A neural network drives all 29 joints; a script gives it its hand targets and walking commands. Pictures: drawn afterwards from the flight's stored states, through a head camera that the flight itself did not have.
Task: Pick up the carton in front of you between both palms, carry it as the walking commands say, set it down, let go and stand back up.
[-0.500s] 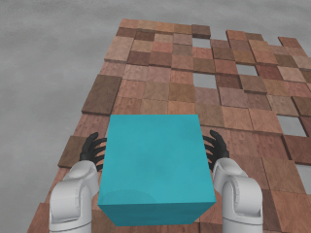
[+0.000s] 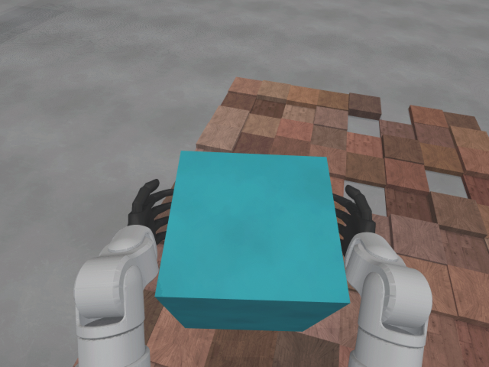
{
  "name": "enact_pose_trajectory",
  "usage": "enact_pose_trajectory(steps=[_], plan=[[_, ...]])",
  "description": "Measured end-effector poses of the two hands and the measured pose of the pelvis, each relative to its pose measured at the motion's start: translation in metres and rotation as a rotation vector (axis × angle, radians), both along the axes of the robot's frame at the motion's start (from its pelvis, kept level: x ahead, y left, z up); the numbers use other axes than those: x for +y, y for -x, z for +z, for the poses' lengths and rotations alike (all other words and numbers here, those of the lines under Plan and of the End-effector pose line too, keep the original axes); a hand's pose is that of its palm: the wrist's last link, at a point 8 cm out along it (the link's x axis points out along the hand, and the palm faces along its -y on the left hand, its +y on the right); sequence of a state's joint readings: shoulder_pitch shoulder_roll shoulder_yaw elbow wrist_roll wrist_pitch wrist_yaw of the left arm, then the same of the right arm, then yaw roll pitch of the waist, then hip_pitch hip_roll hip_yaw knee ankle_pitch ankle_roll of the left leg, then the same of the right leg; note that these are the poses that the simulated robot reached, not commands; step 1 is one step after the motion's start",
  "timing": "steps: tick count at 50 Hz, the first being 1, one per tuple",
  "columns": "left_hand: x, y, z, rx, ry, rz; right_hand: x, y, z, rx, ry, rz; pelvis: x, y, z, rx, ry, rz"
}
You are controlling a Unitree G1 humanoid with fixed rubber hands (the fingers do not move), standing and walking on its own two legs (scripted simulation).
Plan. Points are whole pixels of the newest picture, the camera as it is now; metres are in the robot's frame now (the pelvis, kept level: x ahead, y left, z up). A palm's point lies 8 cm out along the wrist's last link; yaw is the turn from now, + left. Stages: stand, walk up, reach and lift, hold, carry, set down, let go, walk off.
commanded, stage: carry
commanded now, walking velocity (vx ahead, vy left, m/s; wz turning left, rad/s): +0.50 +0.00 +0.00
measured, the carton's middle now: (248, 251) +0.31 +0.03 +0.05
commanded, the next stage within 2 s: none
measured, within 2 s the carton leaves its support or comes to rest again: neither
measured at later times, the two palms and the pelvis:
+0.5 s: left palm (195, 99) +0.70 +0.20 +0.07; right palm (315, 99) +0.73 -0.09 +0.08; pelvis +0.39 +0.03 -0.01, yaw +2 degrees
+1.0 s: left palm (216, 39) +1.18 +0.24 +0.03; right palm (298, 46) +1.16 -0.07 +0.04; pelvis +0.85 +0.12 -0.04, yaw +2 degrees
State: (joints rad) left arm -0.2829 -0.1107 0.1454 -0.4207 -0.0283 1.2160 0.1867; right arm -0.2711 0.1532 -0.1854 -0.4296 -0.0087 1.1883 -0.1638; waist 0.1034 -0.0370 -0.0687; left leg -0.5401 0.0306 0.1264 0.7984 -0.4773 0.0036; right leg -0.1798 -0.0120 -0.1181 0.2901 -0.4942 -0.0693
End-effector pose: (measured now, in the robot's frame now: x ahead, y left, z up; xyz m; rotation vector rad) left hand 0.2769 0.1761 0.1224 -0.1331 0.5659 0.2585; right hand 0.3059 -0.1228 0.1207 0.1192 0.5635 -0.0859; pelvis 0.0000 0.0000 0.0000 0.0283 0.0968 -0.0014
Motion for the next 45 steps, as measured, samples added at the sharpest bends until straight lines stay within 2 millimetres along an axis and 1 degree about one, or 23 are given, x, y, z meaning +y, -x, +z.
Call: enact_pose_trajectory(steps=[2,4,7,9,12,14,19,21,23,27,30,32,34,35,37,39,41,43,45], plan=[[0.0,-0.039,0.003,-0.006,-0.01,-0.03,-0.001,-0.03,0.001,-0.006,0.013,-0.028,0.004,-0.026,-0.001,-0.008,0.006,0.0],[-0.001,-0.08,0.001,-0.005,-0.013,-0.071,-0.003,-0.061,0.001,-0.006,0.036,-0.055,0.011,-0.056,-0.004,-0.025,0.017,0.002],[-0.009,-0.145,-0.009,-0.013,-0.002,-0.141,-0.01,-0.105,-0.005,-0.012,0.055,-0.107,0.022,-0.106,-0.022,-0.06,0.027,-0.002],[-0.015,-0.184,-0.018,0.008,0.012,-0.175,-0.015,-0.133,-0.011,0.011,0.075,-0.141,0.028,-0.134,-0.027,-0.048,0.012,0.007],[-0.02,-0.234,-0.027,0.069,0.028,-0.183,-0.02,-0.174,-0.021,0.074,0.07,-0.167,0.036,-0.173,-0.022,-0.04,0.016,0.007],[-0.02,-0.265,-0.031,0.096,0.042,-0.171,-0.02,-0.205,-0.025,0.099,0.052,-0.18,0.04,-0.201,-0.016,-0.024,0.033,0.007],[-0.012,-0.345,-0.042,0.093,0.064,-0.142,-0.013,-0.295,-0.031,0.099,0.021,-0.181,0.043,-0.277,-0.011,0.0,0.069,0.018],[-0.005,-0.376,-0.048,0.091,0.064,-0.112,-0.006,-0.335,-0.036,0.099,0.021,-0.156,0.04,-0.312,-0.011,-0.014,0.068,0.024],[0.008,-0.403,-0.05,0.095,0.067,-0.061,0.007,-0.379,-0.039,0.102,0.021,-0.094,0.036,-0.35,-0.01,-0.032,0.07,0.05],[0.049,-0.452,-0.049,0.088,0.056,0.063,0.051,-0.469,-0.036,0.092,0.023,0.039,0.034,-0.42,-0.004,-0.011,0.066,0.027],[0.076,-0.497,-0.04,0.066,0.046,0.122,0.079,-0.531,-0.03,0.07,0.018,0.066,0.038,-0.475,0.003,0.003,0.056,0.027],[0.089,-0.535,-0.032,0.042,0.035,0.136,0.09,-0.569,-0.026,0.045,0.028,0.056,0.045,-0.515,0.004,0.009,0.052,0.03],[0.098,-0.582,-0.027,0.018,0.024,0.114,0.096,-0.609,-0.023,0.019,0.044,0.031,0.056,-0.558,0.0,-0.003,0.061,0.039],[0.1,-0.608,-0.025,0.001,0.019,0.091,0.097,-0.628,-0.023,0.001,0.055,0.017,0.063,-0.581,-0.006,-0.02,0.067,0.052],[0.1,-0.665,-0.026,-0.05,0.009,0.028,0.096,-0.666,-0.026,-0.048,0.049,-0.012,0.077,-0.629,-0.029,-0.047,0.085,0.043],[0.094,-0.718,-0.034,-0.079,0.024,-0.043,0.092,-0.7,-0.033,-0.074,0.06,-0.037,0.088,-0.67,-0.048,-0.032,0.07,0.03],[0.083,-0.76,-0.051,-0.027,0.049,-0.092,0.081,-0.726,-0.046,-0.019,0.088,-0.073,0.095,-0.703,-0.052,-0.013,0.045,0.039],[0.071,-0.793,-0.07,0.058,0.065,-0.124,0.069,-0.749,-0.061,0.068,0.085,-0.117,0.101,-0.734,-0.048,-0.005,0.029,0.03],[0.06,-0.821,-0.084,0.12,0.076,-0.141,0.06,-0.77,-0.074,0.13,0.05,-0.166,0.108,-0.766,-0.044,-0.004,0.044,0.033]])
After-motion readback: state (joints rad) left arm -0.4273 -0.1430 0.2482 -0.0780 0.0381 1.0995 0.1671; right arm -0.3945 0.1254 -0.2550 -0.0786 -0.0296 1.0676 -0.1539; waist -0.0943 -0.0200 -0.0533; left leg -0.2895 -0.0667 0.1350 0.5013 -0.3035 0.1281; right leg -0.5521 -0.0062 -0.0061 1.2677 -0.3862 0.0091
